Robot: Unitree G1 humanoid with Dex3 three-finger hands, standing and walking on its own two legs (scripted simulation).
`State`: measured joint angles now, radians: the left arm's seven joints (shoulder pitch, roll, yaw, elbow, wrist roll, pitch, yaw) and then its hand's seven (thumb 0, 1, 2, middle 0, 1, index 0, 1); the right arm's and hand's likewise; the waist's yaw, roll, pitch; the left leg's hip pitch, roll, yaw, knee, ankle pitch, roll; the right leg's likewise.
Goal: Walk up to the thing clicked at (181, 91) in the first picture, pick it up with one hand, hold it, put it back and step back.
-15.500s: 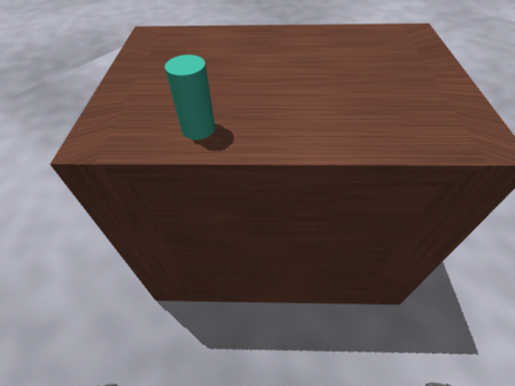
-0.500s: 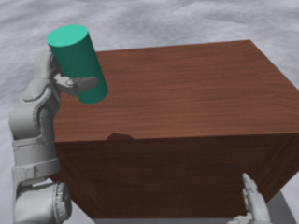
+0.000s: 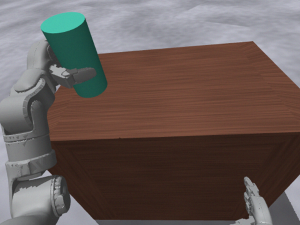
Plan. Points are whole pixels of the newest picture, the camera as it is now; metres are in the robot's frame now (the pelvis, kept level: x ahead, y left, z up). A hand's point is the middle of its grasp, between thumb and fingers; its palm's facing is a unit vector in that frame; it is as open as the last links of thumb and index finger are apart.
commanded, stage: hold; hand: left
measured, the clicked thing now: (79, 59) +0.34 +0.15 +0.32
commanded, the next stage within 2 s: none
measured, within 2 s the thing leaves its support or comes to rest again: neither
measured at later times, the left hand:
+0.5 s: hand (69, 50) +0.34 +0.16 +0.34, palm faces +0.08 -1.00 -0.02, open 11.0 cm
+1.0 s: hand (68, 47) +0.33 +0.15 +0.35, palm faces +0.07 -1.00 -0.02, open 11.0 cm
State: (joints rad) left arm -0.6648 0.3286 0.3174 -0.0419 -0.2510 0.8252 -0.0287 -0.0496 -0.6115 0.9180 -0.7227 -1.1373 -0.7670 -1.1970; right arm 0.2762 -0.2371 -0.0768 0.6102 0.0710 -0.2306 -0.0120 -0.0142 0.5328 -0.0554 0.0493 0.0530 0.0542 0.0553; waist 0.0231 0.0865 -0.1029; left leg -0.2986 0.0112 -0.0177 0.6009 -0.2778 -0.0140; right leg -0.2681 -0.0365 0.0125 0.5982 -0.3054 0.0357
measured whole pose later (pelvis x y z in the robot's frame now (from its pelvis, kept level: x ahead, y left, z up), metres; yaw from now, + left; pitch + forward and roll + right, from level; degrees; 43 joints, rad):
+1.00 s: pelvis -0.01 +0.00 +0.00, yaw +0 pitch -2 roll +0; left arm -0.78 0.37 0.32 -0.07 -0.29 0.99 -0.02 -0.05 -0.61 0.92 -0.72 -1.14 -0.77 -1.20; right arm 0.27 -0.25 -0.08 0.64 0.10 -0.27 0.00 -0.01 0.52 -0.06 0.05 0.05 0.05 0.06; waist 0.03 0.09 -0.12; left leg -0.32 0.01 -0.02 0.62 -0.28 -0.01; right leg -0.29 -0.04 0.02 0.63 -0.31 0.04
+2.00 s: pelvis -0.01 +0.00 +0.00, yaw +0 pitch -2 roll +0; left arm -0.73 0.36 0.32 -0.13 -0.29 0.99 -0.03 -0.05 -0.61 0.92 -0.72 -1.14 -0.76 -1.20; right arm 0.27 -0.25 -0.09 0.63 0.10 -0.28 -0.01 -0.01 0.52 -0.06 0.05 0.05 0.05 0.06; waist 0.04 0.09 -0.12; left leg -0.31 0.01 -0.02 0.63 -0.28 -0.02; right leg -0.29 -0.04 0.02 0.64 -0.31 0.04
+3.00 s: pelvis -0.01 +0.00 +0.00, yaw +0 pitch -2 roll +0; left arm -0.76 0.34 0.30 0.04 -0.28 0.94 0.01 -0.04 -0.61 0.91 -0.74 -1.12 -0.78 -1.18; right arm 0.27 -0.24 -0.07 0.62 0.09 -0.29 -0.01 -0.01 0.53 -0.06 0.05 0.05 0.05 0.06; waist 0.03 0.08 -0.12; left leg -0.31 0.01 -0.01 0.62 -0.27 -0.01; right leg -0.29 -0.04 0.02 0.63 -0.30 0.04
